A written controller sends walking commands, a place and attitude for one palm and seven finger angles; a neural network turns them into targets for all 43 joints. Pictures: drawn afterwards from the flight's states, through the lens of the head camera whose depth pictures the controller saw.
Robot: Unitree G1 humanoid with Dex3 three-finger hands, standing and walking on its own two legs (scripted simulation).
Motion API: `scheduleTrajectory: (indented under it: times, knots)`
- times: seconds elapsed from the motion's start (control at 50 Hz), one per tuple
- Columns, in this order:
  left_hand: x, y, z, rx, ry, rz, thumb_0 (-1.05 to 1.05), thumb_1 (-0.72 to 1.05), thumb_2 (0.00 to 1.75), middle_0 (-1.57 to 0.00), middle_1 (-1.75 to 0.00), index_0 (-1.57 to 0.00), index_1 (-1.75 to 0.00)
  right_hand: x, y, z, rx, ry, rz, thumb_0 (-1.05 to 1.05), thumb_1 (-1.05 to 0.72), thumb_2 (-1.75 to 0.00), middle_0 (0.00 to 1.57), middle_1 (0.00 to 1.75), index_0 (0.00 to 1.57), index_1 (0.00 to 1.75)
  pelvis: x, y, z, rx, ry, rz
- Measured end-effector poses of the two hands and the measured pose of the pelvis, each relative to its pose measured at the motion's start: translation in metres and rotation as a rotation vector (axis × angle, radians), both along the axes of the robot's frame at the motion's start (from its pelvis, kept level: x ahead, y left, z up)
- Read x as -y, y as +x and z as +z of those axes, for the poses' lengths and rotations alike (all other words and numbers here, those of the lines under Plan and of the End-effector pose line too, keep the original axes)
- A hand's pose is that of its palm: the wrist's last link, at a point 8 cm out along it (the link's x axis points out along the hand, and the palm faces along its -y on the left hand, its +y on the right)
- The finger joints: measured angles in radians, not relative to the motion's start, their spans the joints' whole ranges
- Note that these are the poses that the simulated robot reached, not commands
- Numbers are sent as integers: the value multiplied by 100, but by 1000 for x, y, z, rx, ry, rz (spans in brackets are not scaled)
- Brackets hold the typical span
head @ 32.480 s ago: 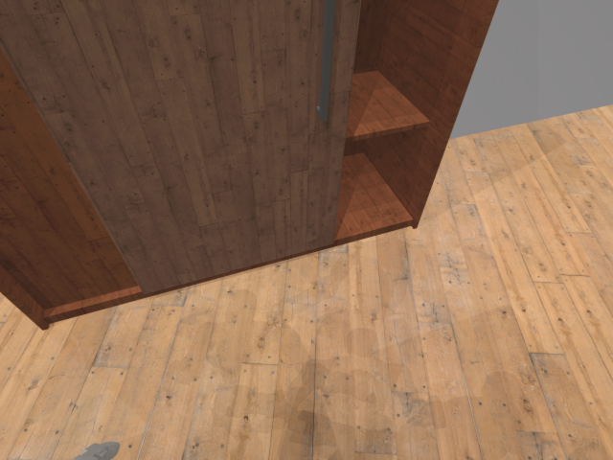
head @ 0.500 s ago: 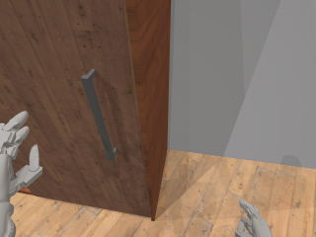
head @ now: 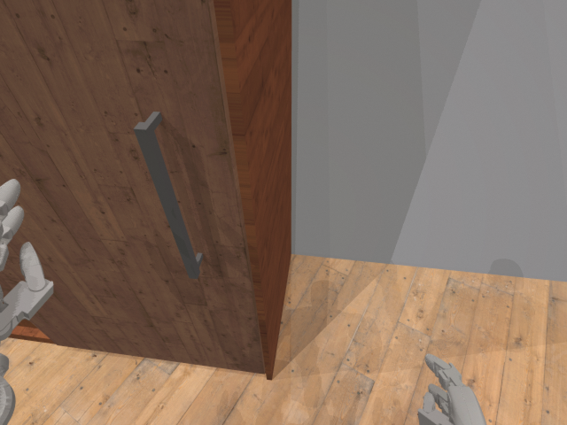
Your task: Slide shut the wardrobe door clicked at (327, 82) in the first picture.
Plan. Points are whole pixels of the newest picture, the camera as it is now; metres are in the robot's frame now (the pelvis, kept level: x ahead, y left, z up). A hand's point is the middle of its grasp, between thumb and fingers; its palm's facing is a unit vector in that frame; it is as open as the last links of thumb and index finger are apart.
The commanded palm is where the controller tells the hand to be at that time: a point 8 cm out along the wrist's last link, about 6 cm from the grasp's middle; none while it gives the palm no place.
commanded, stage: step back with the hand held close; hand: left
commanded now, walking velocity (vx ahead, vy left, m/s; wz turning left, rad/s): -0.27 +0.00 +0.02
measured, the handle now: (178, 209) +0.41 +0.24 +0.07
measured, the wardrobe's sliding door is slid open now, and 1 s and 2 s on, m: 0.00 0.00 0.00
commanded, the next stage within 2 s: stop stepping back and stand still in 1.06 s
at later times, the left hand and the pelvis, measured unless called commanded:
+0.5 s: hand out of the picture +0.15 +0.31 +0.16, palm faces +0.50 -0.75 -0.43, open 7.4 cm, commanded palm +0.09 +0.34 +0.17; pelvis -0.05 +0.04 -0.02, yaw +0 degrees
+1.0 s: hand out of the picture +0.07 +0.31 +0.16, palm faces +0.43 -0.76 -0.49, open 7.4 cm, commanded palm -0.01 +0.34 +0.17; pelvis -0.14 +0.04 -0.01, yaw +1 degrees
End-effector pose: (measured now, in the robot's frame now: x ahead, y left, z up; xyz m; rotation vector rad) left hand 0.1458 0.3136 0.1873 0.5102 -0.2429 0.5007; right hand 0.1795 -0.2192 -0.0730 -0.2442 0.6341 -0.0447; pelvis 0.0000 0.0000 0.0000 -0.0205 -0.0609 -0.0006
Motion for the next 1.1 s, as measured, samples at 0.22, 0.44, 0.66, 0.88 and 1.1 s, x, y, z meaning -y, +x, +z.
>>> scheduleTrajectory:
  times: [0.22,0.44,0.66,0.88,1.1]
  knots:
    - [-5,20,-21,-107,46,-170,2,89,90,-21,-31,-21,-30,-2,-47,2,-62,-39,-162,2,-90,-89,20,30,20,30,-32,-19,-3,-53,25,-50]
    - [-31,-33,-6,35,124,-68,2,89,90,-21,-31,-21,-30,-21,-73,-12,-51,-27,-116,2,-90,-89,20,30,20,30,-38,-43,-18,-36,22,-13]
    - [-25,-65,-17,61,93,-58,2,89,90,-21,-31,-21,-30,-30,-94,-16,-42,-35,-57,2,-90,-89,20,30,20,30,-34,-76,-21,-33,-5,29]
    - [-18,-93,-12,84,113,-157,2,89,90,-21,-31,-21,-30,-18,-124,-7,-47,-74,-81,2,-90,-89,20,30,20,30,-37,-115,-21,-59,10,9]
    - [-21,-156,-5,44,85,-103,2,89,90,-21,-31,-21,-30,-23,-186,-1,-45,-42,-72,1,-90,-89,20,30,20,30,-27,-168,-9,-115,-41,-25]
